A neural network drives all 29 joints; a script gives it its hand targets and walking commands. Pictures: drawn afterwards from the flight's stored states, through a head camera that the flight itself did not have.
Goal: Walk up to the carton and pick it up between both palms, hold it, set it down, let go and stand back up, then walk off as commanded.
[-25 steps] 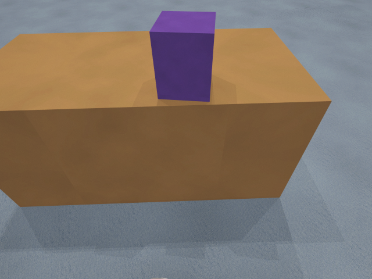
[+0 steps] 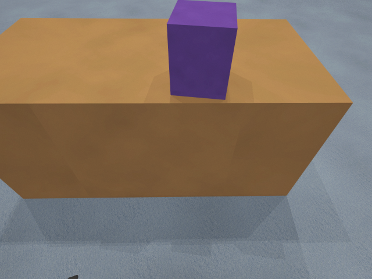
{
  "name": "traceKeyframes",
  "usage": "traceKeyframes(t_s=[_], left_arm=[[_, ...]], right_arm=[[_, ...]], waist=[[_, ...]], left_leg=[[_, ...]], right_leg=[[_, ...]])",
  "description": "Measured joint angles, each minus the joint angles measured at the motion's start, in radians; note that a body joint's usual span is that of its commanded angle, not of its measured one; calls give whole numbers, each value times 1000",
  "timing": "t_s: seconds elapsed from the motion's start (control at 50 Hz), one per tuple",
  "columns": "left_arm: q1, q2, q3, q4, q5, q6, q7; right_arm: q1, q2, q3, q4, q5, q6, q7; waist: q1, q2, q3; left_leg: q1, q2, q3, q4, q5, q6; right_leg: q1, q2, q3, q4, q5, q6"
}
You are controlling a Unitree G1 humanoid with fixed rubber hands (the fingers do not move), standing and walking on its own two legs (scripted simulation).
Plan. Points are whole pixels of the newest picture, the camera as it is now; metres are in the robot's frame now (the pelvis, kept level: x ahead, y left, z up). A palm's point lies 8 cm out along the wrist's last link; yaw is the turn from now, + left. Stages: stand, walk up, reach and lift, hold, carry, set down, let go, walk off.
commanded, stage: walk off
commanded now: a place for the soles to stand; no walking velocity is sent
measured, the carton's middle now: (202, 50) +0.83 -0.04 +0.09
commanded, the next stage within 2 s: stand in 0.46 s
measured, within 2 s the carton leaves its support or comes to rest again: neither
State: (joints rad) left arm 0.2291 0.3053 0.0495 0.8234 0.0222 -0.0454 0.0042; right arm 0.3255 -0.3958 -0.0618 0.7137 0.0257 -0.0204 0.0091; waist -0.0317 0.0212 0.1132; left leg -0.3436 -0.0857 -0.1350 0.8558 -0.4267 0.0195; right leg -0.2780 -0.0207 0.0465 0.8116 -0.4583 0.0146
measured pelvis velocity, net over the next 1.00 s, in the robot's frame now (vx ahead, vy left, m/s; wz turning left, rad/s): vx -0.02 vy -0.01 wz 0.00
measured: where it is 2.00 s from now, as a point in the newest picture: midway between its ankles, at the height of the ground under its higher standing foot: outside the picture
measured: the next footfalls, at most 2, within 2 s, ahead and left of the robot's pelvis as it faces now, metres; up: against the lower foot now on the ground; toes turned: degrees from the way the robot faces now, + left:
none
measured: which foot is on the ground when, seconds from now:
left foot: down 0.00-1.00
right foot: down 0.00-1.00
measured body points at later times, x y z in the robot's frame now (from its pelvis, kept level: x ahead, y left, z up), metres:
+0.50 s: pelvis +0.00 -0.01 +0.00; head +0.03 -0.01 +0.45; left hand +0.12 +0.27 -0.11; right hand +0.09 -0.33 -0.10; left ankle +0.02 +0.11 -0.70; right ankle -0.01 -0.16 -0.70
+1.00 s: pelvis -0.02 -0.01 +0.00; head -0.01 -0.01 +0.45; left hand +0.12 +0.27 -0.11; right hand +0.08 -0.33 -0.09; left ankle +0.02 +0.11 -0.70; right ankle -0.01 -0.16 -0.70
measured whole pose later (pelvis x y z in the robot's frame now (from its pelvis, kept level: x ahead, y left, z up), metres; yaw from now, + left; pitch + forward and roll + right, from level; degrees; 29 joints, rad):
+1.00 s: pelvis -0.02 -0.01 +0.00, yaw +0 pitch -6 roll -1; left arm 0.14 0.31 0.05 0.84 0.02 0.00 0.00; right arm 0.26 -0.40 -0.06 0.71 0.03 -0.03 -0.01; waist -0.03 0.02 0.13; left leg -0.34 -0.07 -0.14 0.85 -0.41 0.01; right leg -0.28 -0.01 0.05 0.81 -0.43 0.03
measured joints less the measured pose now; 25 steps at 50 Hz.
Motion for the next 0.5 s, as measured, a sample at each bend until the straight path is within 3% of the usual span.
traceKeyframes(t_s=[0.5], left_arm=[[-28,0,0,0,0,-1,0]], right_arm=[[-44,0,0,0,0,-14,-8]], waist=[[0,-2,10]], left_leg=[[0,10,-1,-2,-7,3]], right_leg=[[-1,9,1,-1,-6,16]])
